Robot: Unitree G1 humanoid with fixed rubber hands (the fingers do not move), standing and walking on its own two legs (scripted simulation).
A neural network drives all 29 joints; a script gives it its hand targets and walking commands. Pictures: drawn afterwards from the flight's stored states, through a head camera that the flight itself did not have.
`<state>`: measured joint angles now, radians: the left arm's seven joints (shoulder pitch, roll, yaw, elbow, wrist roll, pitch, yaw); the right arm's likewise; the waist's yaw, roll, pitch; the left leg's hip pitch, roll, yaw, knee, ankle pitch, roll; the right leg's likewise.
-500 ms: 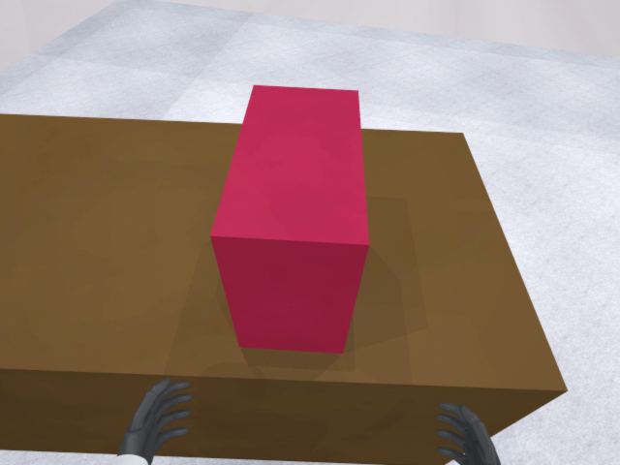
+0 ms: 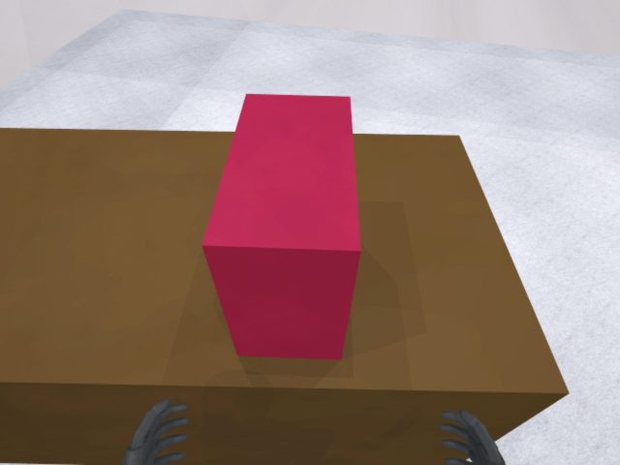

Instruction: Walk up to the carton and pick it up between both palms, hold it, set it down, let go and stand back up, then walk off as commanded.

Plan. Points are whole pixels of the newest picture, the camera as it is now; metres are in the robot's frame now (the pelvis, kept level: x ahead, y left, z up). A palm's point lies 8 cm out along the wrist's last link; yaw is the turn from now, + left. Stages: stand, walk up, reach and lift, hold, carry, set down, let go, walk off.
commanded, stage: let go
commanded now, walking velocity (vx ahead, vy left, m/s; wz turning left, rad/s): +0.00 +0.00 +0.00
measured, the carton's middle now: (293, 226) +0.47 +0.06 +0.02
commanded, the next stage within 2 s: stand in 0.04 s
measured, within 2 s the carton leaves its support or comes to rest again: neither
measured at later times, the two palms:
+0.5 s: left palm out of the picture +0.15 +0.27 -0.08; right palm out of the picture +0.15 -0.24 -0.09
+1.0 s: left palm out of the picture +0.14 +0.28 -0.09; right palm out of the picture +0.15 -0.24 -0.08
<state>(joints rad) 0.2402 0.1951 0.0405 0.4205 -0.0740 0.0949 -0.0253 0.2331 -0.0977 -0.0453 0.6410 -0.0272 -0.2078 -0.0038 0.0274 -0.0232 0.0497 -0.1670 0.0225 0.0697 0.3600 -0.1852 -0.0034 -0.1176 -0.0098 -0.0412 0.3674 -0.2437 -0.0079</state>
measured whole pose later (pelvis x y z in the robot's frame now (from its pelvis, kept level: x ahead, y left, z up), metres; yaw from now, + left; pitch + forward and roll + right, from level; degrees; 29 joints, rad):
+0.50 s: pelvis +0.01 +0.01 +0.00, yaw +0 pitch +0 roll -1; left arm 0.24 0.27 0.04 0.58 -0.03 -0.01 -0.01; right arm 0.21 -0.23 -0.07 0.70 -0.04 -0.06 0.00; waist 0.02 -0.01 0.00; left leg -0.20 0.03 0.07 0.45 -0.25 0.01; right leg -0.12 -0.01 -0.04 0.39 -0.27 0.00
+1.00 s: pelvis +0.01 +0.01 +0.00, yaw +0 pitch +0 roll -1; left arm 0.24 0.28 0.04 0.66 -0.03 -0.03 -0.01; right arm 0.21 -0.24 -0.07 0.71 -0.03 -0.04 0.00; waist 0.01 -0.01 -0.02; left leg -0.20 0.03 0.07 0.45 -0.25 0.01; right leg -0.12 -0.01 -0.04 0.39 -0.27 0.00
